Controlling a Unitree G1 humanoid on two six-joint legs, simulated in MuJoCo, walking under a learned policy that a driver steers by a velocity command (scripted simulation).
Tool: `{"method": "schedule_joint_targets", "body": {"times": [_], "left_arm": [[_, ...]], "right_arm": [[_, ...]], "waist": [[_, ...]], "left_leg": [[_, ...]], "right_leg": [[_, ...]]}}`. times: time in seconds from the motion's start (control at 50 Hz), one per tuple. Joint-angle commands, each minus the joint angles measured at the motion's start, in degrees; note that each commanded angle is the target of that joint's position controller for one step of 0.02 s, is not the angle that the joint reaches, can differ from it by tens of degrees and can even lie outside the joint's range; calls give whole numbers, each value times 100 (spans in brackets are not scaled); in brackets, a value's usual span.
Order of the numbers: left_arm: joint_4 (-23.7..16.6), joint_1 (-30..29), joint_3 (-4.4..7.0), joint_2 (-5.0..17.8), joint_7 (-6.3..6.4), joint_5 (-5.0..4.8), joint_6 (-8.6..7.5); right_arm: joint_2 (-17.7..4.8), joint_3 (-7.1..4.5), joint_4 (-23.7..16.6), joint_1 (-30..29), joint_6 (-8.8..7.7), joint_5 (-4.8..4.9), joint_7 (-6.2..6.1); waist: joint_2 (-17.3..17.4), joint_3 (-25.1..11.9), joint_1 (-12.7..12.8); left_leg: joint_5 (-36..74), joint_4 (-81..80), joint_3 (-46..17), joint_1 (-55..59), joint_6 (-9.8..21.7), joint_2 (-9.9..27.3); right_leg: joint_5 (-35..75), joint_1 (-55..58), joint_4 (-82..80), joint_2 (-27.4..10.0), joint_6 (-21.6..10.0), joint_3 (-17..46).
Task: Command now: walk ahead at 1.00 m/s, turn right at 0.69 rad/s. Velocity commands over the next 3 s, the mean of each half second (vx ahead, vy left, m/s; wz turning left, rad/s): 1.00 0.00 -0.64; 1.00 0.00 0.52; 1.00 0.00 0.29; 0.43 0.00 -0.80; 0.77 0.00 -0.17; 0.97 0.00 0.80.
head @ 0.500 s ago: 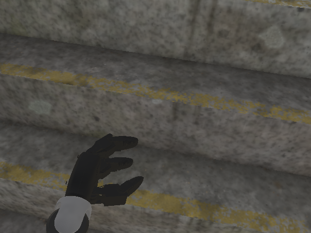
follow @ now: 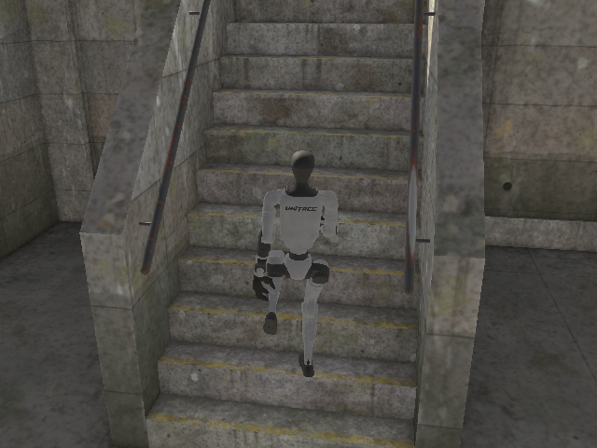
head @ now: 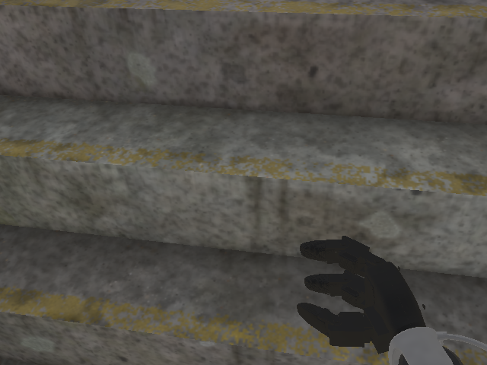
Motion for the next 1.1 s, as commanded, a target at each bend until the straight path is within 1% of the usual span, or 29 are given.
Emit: {"method": "schedule_joint_targets", "body": {"times": [0.02,0.12,0.16,0.22,0.24,0.26,0.28,0.3,0.32,0.34,0.36,0.38,0.42,0.46,0.48,0.54,0.6,0.64,0.7,0.72,0.74,0.76,0.78,0.8,0.84,0.9,1.0,1.06,1.1], "left_arm": [[-721,-987,29,303,-30,110,-259],[-171,354,104,40,-60,123,-271],[-89,800,193,150,2,-23,-235],[-20,698,219,164,160,-129,-192],[97,330,267,201,278,-285,-85],[99,-88,234,233,364,-241,-52],[373,200,232,580,370,-228,-342],[465,-199,403,1192,264,-98,-560],[208,-1073,620,1874,196,-5,-719],[67,-304,482,974,-22,-233,-841],[-135,-1606,322,773,-106,9,-955],[-807,-2691,283,395,-277,72,-960],[-2018,-3591,-112,-462,-553,63,-789],[-2024,-2952,-322,-631,-630,-47,-490],[-1931,-2624,-379,-533,-622,-137,-451],[-1934,-2438,-504,-231,-439,-131,-409],[-1740,-2374,-474,241,-209,15,-393],[-1768,-3202,-492,323,-64,-31,-314],[-1192,-2379,-134,762,51,-305,-256],[-955,-2031,25,955,58,-301,-285],[-600,-1405,171,1089,11,-242,-345],[-308,-535,225,1196,-85,-53,-423],[-488,-367,267,1445,-126,244,-467],[-576,-819,297,1377,-86,307,-479],[-312,-1694,195,753,12,212,-381],[-74,-1915,61,218,130,191,-574],[115,-1356,164,779,113,349,-498],[473,-470,221,1220,338,133,-422],[718,-10,322,1899,426,-205,-304]], "right_arm": [[1,116,-11,180,-25,30,-190],[519,214,-111,-880,-96,148,-246],[802,326,-347,-1639,-162,187,-303],[649,323,-793,-2272,-177,257,-377],[967,441,-948,-2391,-118,109,-349],[775,358,-1179,-2301,-66,78,-359],[-36,-135,-1050,-1119,-52,184,-476],[-1037,-616,-703,539,-30,256,-512],[-1941,-940,-107,2127,29,304,-468],[-1914,-996,351,2191,-46,145,-507],[-2141,-1063,924,3424,245,77,-570],[-1510,-912,1331,3033,461,-38,-647],[86,-401,1824,1522,615,-105,-602],[462,-252,2267,1138,502,-19,-500],[226,-297,2392,1261,479,-2,-473],[-528,-378,2385,1206,430,145,-451],[-1172,-505,1940,376,311,217,-468],[-1522,-668,1969,983,200,488,-462],[-1788,-760,1670,854,379,247,-570],[-1567,-720,1508,920,420,252,-550],[-894,-582,1306,885,318,171,-440],[-63,-407,1045,706,59,173,-338],[233,-382,1052,1815,-165,374,-199],[324,-282,929,1622,-202,549,-106],[291,-76,143,192,68,485,-37],[-424,-264,129,721,487,542,-221],[-343,-172,-343,-221,752,601,-330],[-95,43,-986,-1523,776,609,-150],[87,244,-1137,-1777,727,833,-41]], "waist": [[-1,478,-323],[-775,571,487],[-1008,624,812],[-959,735,647],[-1263,520,420],[-1383,150,-36],[-1976,-1052,-659],[-2245,-1669,-1495],[-1912,-2292,-2133],[613,-3400,-1014],[2775,-3675,-1796],[2905,-2882,-1478],[802,-409,-208],[-68,758,530],[-235,853,698],[96,898,928],[-17,327,1228],[-23,140,690],[562,-304,848],[437,22,891],[-160,100,880],[-1244,-13,840],[-1610,-1216,340],[-1144,-1369,249],[-674,52,-62],[-225,394,-529],[-219,848,-231],[-401,838,141],[-836,167,-13]], "left_leg": [[321,292,576,-186,-243,33],[-68,602,364,-3067,-298,-51],[-661,295,394,-3471,-465,-67],[-962,-952,565,-2832,-629,-5],[-1992,-1933,927,-900,-543,36],[-2648,-3670,1255,1727,-349,-17],[-3439,-3614,1850,4336,-449,-628],[-4015,-4212,1037,5091,-319,-483],[-4406,-5163,-67,6084,-99,-288],[-6068,-6568,-2939,8292,727,870],[-5502,-8183,-4945,8461,1243,1661],[-5484,-9555,-5970,7320,1017,1709],[-5507,-8505,-3698,4237,564,1511],[-4071,-8504,-1786,2533,206,1197],[-3556,-8790,-1371,2285,260,1165],[-3133,-9585,-982,1884,544,1094],[-2331,-9781,-288,851,596,705],[-2102,-10067,-28,861,613,657],[-2072,-9552,-1005,2855,840,906],[-2009,-8542,-894,3204,670,697],[-1636,-6417,-562,2390,468,315],[-2133,-3319,-508,17,207,-482],[-1939,-641,-1118,-1169,37,-533],[-1282,1087,-1179,-1987,-110,-165],[-1004,2034,-747,-2614,-347,343],[-841,2330,-1054,-1450,-362,522],[-1001,1197,-366,-1810,-201,678],[-1365,-1139,756,-1076,-225,1116],[-3446,-3788,1818,2153,66,381]], "right_leg": [[-41,-1071,-1813,-910,-615,2218],[-526,2086,-2245,-1387,-559,3624],[-527,2290,-2770,-1608,-707,3913],[-246,2009,-3315,-1616,-892,3556],[515,747,-4087,-1704,-1016,2912],[2697,-344,-4309,-1512,-881,1882],[8034,-248,-3762,-1544,-1028,1764],[11906,951,-2247,-1809,-1017,1532],[13013,1217,-786,-1951,-1138,1670],[11914,-917,1182,-1255,-976,1786],[5693,-1527,3821,-482,-723,1347],[2978,-3014,6638,48,-612,1513],[1980,-4120,8134,-203,-657,1064],[1333,-4039,8257,-466,-631,1045],[1473,-3935,8079,-545,-498,911],[1930,-3941,7746,-827,-34,538],[2145,-1772,6156,-1371,337,-621],[1281,-5,3186,-1415,374,-1388],[1206,973,214,-1310,297,-1254],[914,1254,-1391,-1338,260,-894],[887,2292,-1776,-1700,333,-203],[3382,3651,-760,-2574,523,1093],[3734,4493,-1428,-3772,5,3142],[123,4110,-2345,-4157,-389,4068],[-309,2394,-2441,-3476,-393,1920],[354,872,-2899,-3428,-348,585],[1672,1363,-3344,-2904,-26,-1349],[2002,1652,-4397,-2746,-154,-1822],[6314,1219,-4386,-2621,-315,-2277]]}}
Next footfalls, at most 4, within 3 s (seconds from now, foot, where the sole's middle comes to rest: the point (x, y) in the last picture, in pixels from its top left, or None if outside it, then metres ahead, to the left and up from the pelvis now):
0.32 left None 0.35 0.14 -0.52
0.74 right None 0.28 -0.18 -0.53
1.12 left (213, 313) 0.50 0.12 -0.31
1.58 right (265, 169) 0.67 0.01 -0.08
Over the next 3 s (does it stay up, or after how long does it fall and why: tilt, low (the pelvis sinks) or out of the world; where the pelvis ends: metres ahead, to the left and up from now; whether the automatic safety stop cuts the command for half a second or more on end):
stays up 0.89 -0.14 0.71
